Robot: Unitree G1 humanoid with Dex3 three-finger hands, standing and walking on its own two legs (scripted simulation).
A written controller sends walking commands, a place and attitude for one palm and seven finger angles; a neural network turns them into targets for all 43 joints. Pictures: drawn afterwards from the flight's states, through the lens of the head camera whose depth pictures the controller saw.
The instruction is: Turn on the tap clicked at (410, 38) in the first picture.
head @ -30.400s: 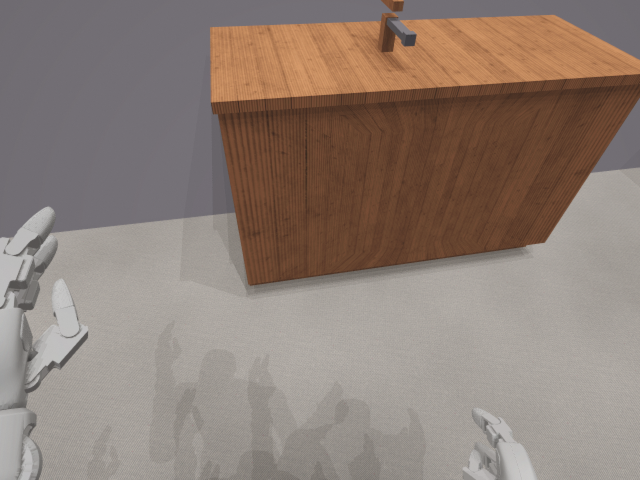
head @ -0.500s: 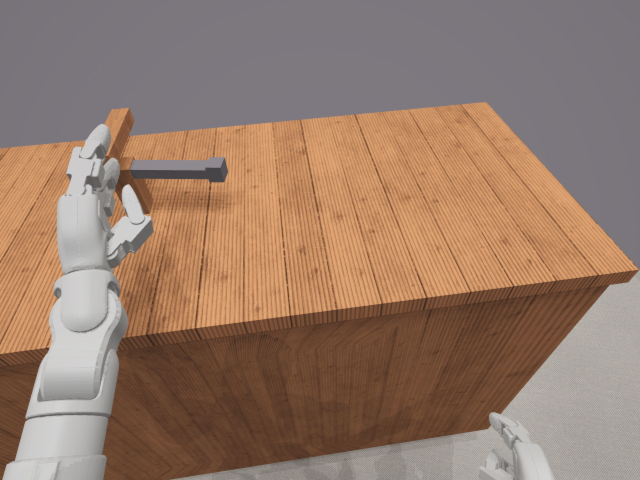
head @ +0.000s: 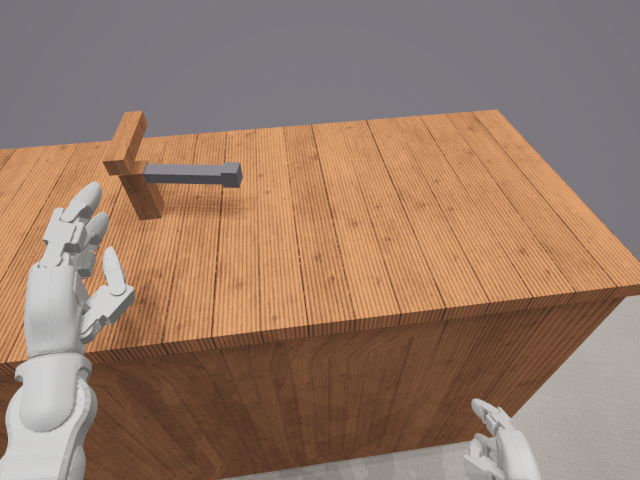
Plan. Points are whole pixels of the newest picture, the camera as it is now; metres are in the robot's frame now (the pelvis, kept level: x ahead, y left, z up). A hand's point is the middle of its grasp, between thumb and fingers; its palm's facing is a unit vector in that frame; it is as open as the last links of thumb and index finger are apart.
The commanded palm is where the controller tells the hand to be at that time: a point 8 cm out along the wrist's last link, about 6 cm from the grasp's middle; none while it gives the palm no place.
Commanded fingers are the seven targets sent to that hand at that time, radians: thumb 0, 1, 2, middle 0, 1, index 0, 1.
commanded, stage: draw the hand back beside the body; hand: left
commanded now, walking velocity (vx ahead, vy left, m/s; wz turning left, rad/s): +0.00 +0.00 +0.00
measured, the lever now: (232, 175) +0.50 +0.21 +0.12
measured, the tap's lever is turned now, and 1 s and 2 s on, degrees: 79 79 79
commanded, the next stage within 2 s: step back with the hand held close in 0.50 s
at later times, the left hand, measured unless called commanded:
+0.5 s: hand (105, 325) +0.20 +0.24 +0.16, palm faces +0.44 -0.83 -0.33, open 7.4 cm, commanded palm +0.16 +0.28 +0.17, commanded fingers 0.00 0.90 0.90 -0.20 -0.30 -0.20 -0.30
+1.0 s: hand (117, 348) +0.19 +0.23 +0.14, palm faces +0.31 -0.83 -0.47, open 7.4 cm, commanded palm +0.14 +0.27 +0.17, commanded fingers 0.00 0.90 0.90 -0.20 -0.30 -0.20 -0.30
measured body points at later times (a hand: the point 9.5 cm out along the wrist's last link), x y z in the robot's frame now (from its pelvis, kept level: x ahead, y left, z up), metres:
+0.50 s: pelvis +0.01 +0.00 +0.00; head +0.00 -0.02 +0.45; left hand +0.18 +0.28 +0.17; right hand +0.21 -0.21 -0.08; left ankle -0.03 +0.11 -0.75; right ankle +0.03 -0.12 -0.75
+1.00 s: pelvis -0.03 +0.00 -0.01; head +0.02 -0.01 +0.44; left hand +0.17 +0.27 +0.17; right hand +0.15 -0.24 -0.10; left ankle -0.03 +0.11 -0.75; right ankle +0.03 -0.12 -0.75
